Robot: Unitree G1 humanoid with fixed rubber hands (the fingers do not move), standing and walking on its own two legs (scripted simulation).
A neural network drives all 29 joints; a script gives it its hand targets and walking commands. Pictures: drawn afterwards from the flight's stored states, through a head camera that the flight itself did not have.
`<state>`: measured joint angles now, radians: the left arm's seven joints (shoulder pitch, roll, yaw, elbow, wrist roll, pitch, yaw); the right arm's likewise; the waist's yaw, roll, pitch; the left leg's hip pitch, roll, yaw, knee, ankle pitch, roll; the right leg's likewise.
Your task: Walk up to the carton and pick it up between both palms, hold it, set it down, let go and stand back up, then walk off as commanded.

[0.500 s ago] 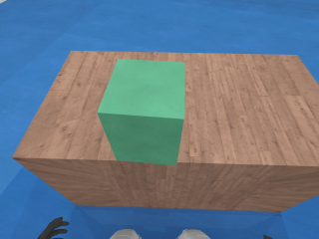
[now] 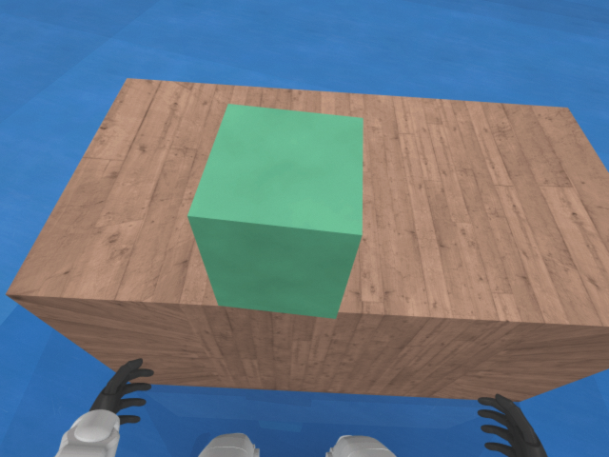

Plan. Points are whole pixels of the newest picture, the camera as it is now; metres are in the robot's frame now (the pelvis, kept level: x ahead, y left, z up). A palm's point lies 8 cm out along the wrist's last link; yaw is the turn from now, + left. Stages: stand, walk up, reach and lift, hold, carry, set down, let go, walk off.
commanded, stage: reach and lift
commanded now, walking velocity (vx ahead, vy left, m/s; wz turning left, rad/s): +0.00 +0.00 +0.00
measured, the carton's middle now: (285, 218) +0.44 +0.04 +0.00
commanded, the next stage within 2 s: none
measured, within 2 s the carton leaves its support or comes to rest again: neither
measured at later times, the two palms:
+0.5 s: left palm (102, 424) +0.15 +0.25 -0.05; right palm (491, 432) +0.15 -0.23 -0.05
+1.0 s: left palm (113, 359) +0.22 +0.25 -0.02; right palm (446, 373) +0.21 -0.18 -0.02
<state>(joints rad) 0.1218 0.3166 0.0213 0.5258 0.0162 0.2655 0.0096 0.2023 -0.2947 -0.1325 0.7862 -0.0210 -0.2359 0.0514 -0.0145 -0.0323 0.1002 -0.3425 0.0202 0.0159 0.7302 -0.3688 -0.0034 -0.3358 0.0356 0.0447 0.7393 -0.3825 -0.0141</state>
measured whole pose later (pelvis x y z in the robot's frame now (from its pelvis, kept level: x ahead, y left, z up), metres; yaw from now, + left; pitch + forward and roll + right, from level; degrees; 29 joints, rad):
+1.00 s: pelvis +0.02 +0.00 +0.02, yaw +0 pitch +3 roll +0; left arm 0.13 0.31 -0.03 0.53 -0.23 -0.34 -0.03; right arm 0.20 -0.10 0.04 0.53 0.01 -0.45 -0.08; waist 0.03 -0.04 0.05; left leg -0.33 0.02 0.02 0.57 -0.30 -0.01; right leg -0.31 0.03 0.04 0.56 -0.31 -0.01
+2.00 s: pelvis +0.00 +0.01 +0.02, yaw +0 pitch +1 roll +0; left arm -0.40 0.31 -0.06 0.54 -0.30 0.07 0.03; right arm -0.30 -0.10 -0.01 0.54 0.11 0.02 -0.16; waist 0.00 -0.04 0.00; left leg -0.33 0.02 0.02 0.58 -0.27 -0.01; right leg -0.31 0.03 0.04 0.56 -0.28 -0.01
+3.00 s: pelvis +0.01 +0.00 +0.02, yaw +0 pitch +2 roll +0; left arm -0.98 0.31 -0.01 1.25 -0.31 0.08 0.05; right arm -0.91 -0.10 -0.07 1.12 0.12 0.12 -0.18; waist -0.04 -0.04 -0.04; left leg -0.33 0.02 0.02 0.56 -0.28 -0.01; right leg -0.32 0.03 0.04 0.56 -0.29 -0.01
